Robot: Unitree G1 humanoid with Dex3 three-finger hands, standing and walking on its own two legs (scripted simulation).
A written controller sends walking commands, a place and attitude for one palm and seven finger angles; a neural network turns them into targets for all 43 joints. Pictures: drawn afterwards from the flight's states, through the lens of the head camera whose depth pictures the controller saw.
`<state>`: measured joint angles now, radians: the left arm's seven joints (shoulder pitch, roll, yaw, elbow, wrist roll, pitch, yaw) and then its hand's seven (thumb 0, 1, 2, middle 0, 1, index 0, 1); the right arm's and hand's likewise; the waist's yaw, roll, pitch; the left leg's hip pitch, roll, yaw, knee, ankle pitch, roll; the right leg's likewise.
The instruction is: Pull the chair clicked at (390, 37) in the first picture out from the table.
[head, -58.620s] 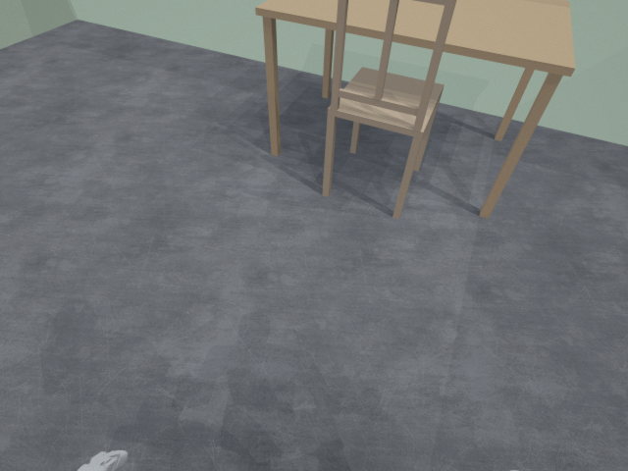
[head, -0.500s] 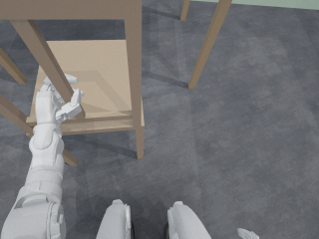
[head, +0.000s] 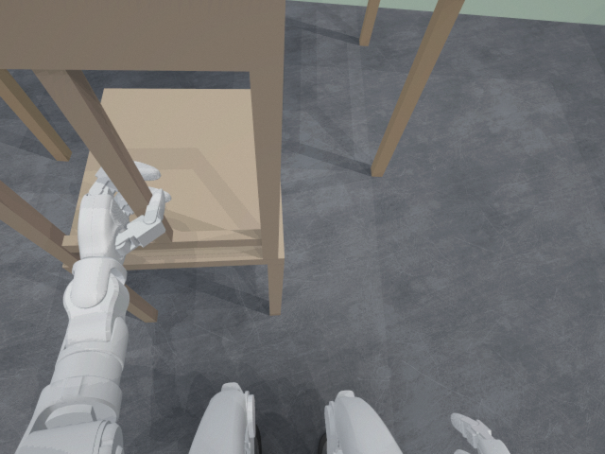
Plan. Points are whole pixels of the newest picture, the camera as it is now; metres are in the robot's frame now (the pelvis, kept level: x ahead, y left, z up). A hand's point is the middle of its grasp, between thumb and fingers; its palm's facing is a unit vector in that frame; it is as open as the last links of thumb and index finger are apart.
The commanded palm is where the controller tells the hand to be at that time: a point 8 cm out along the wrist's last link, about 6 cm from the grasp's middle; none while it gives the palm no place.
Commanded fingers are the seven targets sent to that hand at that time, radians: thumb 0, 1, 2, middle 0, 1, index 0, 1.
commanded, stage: step backward, pulling the chair out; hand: left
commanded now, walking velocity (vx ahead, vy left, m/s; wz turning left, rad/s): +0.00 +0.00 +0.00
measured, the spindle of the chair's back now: (127, 178) +0.44 +0.21 +0.06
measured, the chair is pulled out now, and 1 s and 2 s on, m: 0.35 0.49 0.56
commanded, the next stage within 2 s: none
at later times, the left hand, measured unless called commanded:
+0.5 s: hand (170, 230) +0.39 +0.16 +0.03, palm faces +0.05 -0.99 -0.13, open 5.5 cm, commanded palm +0.36 +0.21 +0.04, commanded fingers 0.00 0.90 0.90 -0.50 -1.45 -0.50 -1.45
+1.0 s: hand (197, 313) +0.28 +0.12 +0.03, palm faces +0.01 -0.99 -0.14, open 5.5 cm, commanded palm +0.30 +0.17 +0.04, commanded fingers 0.00 0.90 0.90 -0.50 -1.45 -0.50 -1.45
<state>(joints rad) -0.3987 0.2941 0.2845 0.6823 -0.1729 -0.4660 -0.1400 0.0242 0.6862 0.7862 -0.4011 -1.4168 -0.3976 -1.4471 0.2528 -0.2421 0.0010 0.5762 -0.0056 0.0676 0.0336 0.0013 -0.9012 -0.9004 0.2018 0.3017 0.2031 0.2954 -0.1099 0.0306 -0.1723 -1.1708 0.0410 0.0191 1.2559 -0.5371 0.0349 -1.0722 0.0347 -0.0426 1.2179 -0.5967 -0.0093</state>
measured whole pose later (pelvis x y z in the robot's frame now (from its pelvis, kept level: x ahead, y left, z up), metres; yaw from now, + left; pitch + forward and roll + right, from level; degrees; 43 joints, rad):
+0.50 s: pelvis +0.00 +0.02 +0.09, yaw +0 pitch +12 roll -2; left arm -0.52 0.24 0.11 1.05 -0.08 -0.23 0.07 0.07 0.68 0.73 -0.29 -1.11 -0.49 -1.45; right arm 0.28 -0.26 -0.01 0.64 0.03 0.12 -0.09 0.00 -0.90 -0.90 0.20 0.30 0.20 0.30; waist -0.11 0.02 0.00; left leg -0.62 0.01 0.06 0.70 -0.30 0.06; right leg -0.53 0.01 -0.01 0.65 -0.34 0.02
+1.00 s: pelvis -0.07 +0.00 +0.10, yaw +2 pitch +4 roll -2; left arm -0.49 0.14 0.01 1.12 -0.09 -0.24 0.10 0.06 0.66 0.71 -0.26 -1.11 -0.50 -1.45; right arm 0.23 -0.30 -0.01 0.75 0.07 0.00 -0.13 0.00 -0.90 -0.90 0.20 0.30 0.20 0.30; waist -0.08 0.05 0.09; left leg -0.50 0.02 0.03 0.58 -0.15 0.03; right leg -0.42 0.02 -0.04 0.55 -0.21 0.00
